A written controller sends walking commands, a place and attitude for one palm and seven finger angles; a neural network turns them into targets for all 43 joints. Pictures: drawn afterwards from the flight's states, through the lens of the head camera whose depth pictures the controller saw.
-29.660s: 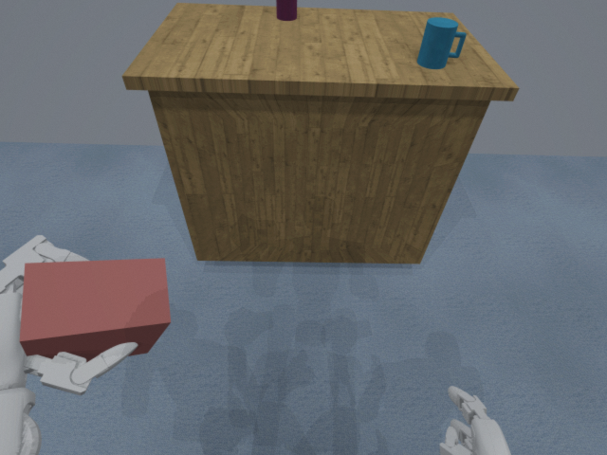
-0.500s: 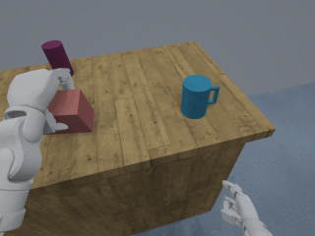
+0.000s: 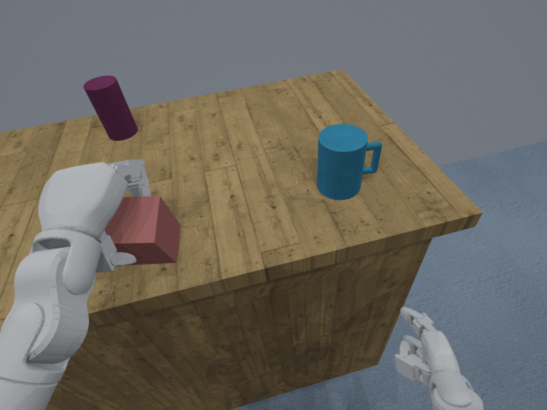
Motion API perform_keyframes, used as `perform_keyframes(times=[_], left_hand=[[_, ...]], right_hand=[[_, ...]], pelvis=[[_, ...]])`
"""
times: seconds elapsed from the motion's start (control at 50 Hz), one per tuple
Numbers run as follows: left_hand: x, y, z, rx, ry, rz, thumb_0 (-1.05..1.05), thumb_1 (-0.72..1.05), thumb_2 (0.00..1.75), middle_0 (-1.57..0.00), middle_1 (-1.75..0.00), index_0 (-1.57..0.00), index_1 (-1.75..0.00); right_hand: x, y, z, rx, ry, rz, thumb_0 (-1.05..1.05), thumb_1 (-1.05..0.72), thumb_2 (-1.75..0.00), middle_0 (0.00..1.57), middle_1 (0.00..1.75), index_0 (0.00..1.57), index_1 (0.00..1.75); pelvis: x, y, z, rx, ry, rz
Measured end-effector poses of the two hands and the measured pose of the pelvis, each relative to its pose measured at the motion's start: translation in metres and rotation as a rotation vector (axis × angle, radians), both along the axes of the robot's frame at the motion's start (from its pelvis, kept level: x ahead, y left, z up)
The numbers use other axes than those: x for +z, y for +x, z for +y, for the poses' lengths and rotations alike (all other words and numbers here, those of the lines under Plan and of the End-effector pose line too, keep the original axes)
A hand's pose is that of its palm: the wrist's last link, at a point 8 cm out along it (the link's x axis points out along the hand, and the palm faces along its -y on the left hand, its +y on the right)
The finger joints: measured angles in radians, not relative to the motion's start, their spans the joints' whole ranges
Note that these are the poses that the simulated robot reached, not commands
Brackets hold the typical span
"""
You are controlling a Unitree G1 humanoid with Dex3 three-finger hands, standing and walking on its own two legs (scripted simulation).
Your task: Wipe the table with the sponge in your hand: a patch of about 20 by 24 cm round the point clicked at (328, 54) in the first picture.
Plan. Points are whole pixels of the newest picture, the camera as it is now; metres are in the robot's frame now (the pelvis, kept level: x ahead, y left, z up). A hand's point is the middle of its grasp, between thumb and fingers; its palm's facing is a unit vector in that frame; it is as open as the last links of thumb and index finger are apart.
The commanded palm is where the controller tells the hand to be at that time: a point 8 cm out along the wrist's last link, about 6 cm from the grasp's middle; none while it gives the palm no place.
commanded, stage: turn the palm down, sponge in hand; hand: left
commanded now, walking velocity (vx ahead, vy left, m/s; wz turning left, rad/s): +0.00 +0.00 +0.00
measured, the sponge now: (124, 237) +0.28 +0.27 +0.12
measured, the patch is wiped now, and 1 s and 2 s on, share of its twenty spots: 0.40 0.40 0.40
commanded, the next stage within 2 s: move the sponge above the wiping area in 1.50 s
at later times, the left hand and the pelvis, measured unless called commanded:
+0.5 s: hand (94, 176) +0.27 +0.25 +0.25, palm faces +0.37 +0.01 -0.93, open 9.6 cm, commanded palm +0.22 +0.28 +0.30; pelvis +0.03 +0.00 +0.00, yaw +0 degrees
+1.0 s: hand (23, 121) +0.28 +0.30 +0.32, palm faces +0.50 +0.07 -0.86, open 9.5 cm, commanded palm +0.22 +0.28 +0.31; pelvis +0.03 +0.00 +0.01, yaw +1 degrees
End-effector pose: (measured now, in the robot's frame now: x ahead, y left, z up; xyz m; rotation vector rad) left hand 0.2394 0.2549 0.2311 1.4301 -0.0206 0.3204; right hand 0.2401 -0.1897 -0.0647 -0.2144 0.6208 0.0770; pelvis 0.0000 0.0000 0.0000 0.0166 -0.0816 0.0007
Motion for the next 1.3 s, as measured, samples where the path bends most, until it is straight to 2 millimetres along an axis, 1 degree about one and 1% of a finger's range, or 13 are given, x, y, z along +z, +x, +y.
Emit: perform_keyframes(times=[0.08,0.18,0.28,0.38,0.48,0.6,0.7,0.78,0.88,1.0,1.1,1.2,1.3], left_hand=[[0.046,-0.006,-0.019,-0.142,0.095,-0.198,0.0,-0.55,0.98,-0.84,-1.49,-0.87,-1.47],[0.092,0.002,0.022,0.037,0.029,-0.337,0.0,-0.55,0.98,-0.84,-1.49,-0.87,-1.47],[0.058,0.009,0.053,0.225,-0.042,-0.128,0.0,-0.55,0.97,-0.84,-1.5,-0.87,-1.48],[0.0,0.005,0.022,0.124,-0.047,0.113,-0.01,-0.55,0.96,-0.85,-1.5,-0.87,-1.49],[0.046,-0.006,-0.01,-0.079,0.126,-0.088,-0.01,-0.55,0.96,-0.86,-1.5,-0.89,-1.49],[0.105,0.004,0.035,0.12,0.074,-0.288,0.0,-0.56,0.95,-0.86,-1.51,-0.89,-1.5],[0.06,0.018,0.059,0.25,-0.03,-0.061,0.0,-0.55,0.95,-0.86,-1.51,-0.89,-1.5],[0.004,0.013,0.024,0.123,-0.072,0.143,-0.01,-0.55,0.94,-0.86,-1.52,-0.89,-1.51],[0.044,-0.005,-0.011,-0.059,0.12,-0.033,-0.01,-0.55,0.93,-0.88,-1.52,-0.91,-1.52],[0.121,-0.008,0.034,0.148,0.125,-0.291,0.0,-0.56,0.92,-0.89,-1.53,-0.92,-1.53],[0.074,0.004,0.066,0.296,-0.015,-0.076,-0.01,-0.55,0.92,-0.88,-1.54,-0.91,-1.53],[0.0,-0.005,0.015,0.106,-0.078,0.15,-0.01,-0.55,0.9,-0.89,-1.55,-0.91,-1.55],[0.064,-0.028,-0.022,-0.075,0.155,-0.107,-0.01,-0.55,0.89,-0.9,-1.56,-0.93,-1.56]], right_hand=[[0.011,0.014,0.008,-0.009,0.009,-0.049,0.02,-0.9,-0.89,0.2,0.3,0.2,0.3],[0.018,0.025,0.015,0.001,0.054,-0.048,0.02,-0.9,-0.89,0.2,0.3,0.2,0.3],[0.012,0.026,0.012,0.012,0.072,-0.014,0.02,-0.9,-0.89,0.2,0.3,0.2,0.3],[0.0,0.026,0.009,0.021,0.023,0.033,0.02,-0.9,-0.89,0.2,0.3,0.2,0.3],[0.002,0.032,0.015,0.021,0.003,0.015,0.02,-0.91,-0.89,0.2,0.3,0.2,0.3],[0.005,0.037,0.026,0.017,0.073,0.006,0.02,-0.91,-0.89,0.2,0.3,0.2,0.3],[0.004,0.034,0.023,0.015,0.1,0.01,0.02,-0.9,-0.89,0.2,0.3,0.2,0.3],[0.0,0.034,0.017,0.019,0.059,0.024,0.02,-0.9,-0.89,0.2,0.3,0.2,0.3],[0.002,0.041,0.017,0.029,0.012,0.012,0.02,-0.9,-0.89,0.2,0.3,0.2,0.3],[0.01,0.044,0.024,0.018,0.073,-0.009,0.02,-0.91,-0.89,0.2,0.3,0.2,0.3],[0.01,0.034,0.021,0.015,0.109,-0.017,0.02,-0.9,-0.89,0.2,0.3,0.2,0.3],[0.004,0.027,0.014,0.017,0.058,-0.008,0.02,-0.9,-0.89,0.2,0.3,0.2,0.3],[0.004,0.03,0.015,0.023,0.021,-0.013,0.02,-0.9,-0.89,0.2,0.3,0.2,0.3]], pelvis=[[0.001,0.011,-0.001,-0.007,-0.004,-0.016],[0.003,0.017,-0.003,-0.003,-0.011,-0.004],[0.005,0.017,-0.002,0.005,-0.013,0.034],[0.004,0.019,0.001,0.008,-0.012,0.043],[0.004,0.028,0.002,0.004,-0.013,0.02],[0.005,0.031,0.002,0.015,-0.017,0.025],[0.006,0.027,0.002,0.015,-0.015,0.058],[0.005,0.027,0.004,0.008,-0.013,0.063],[0.004,0.031,0.004,0.004,-0.012,0.036],[0.005,0.03,0.002,0.013,-0.018,0.029],[0.006,0.022,0.0,0.019,-0.017,0.054],[0.005,0.017,0.001,0.011,-0.012,0.051],[0.003,0.02,0.001,0.006,-0.009,0.014]])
